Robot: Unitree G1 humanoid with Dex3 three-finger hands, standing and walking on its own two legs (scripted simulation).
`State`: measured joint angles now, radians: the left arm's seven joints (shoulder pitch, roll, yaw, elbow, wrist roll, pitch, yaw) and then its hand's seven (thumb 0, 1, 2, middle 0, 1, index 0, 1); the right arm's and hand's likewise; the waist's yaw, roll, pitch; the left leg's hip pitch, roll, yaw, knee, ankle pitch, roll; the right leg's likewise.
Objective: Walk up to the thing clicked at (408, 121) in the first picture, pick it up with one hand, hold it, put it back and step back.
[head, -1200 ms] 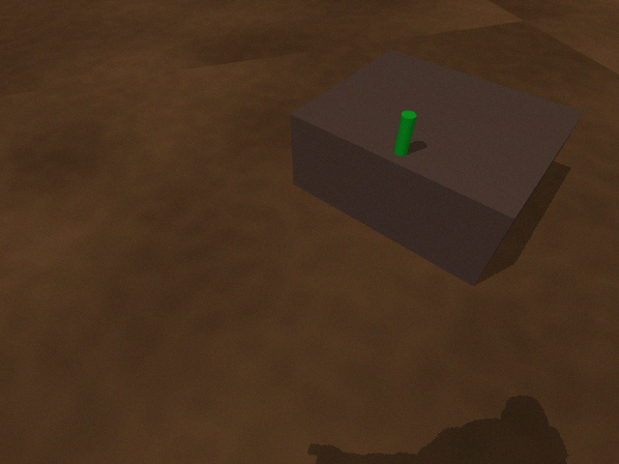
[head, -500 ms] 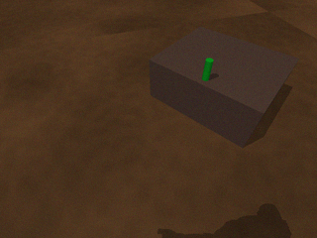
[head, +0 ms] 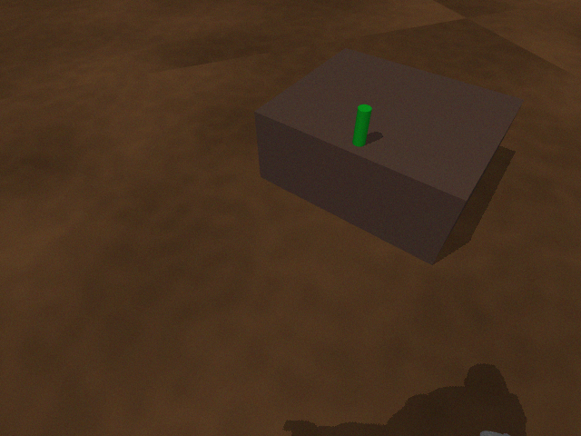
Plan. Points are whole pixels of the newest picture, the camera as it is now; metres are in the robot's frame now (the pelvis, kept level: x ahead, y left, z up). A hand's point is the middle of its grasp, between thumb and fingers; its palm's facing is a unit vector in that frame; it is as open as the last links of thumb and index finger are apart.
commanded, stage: walk up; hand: left
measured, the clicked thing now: (361, 126) +1.21 -0.25 -0.31
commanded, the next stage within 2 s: none
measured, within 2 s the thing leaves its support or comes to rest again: neither
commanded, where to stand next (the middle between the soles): +0.78 -0.20 m, yaw -34 degrees
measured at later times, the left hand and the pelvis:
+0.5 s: hand (199, 396) +0.21 +0.17 -0.14, palm faces -0.23 -0.90 -0.38, open 7.4 cm; pelvis +0.14 -0.10 -0.01, yaw -16 degrees
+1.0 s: hand (254, 217) +0.59 +0.10 -0.13, palm faces -0.48 -0.77 -0.42, open 7.4 cm; pelvis +0.37 -0.10 -0.01, yaw -25 degrees
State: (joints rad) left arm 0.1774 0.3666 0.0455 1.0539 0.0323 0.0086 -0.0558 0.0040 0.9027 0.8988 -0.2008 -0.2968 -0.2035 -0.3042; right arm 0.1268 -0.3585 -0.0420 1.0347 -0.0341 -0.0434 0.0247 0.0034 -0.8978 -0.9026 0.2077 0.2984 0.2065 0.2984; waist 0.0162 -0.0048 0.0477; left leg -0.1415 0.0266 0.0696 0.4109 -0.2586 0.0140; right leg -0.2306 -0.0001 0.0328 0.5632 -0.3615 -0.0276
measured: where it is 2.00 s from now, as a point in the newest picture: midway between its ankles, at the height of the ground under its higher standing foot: (336, 301)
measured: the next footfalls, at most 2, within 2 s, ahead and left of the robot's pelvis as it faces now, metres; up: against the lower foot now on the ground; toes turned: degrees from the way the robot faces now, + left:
right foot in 0.24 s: +0.14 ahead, -0.22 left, +0.00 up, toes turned -15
left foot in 0.66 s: +0.43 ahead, +0.00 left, +0.00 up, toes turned -15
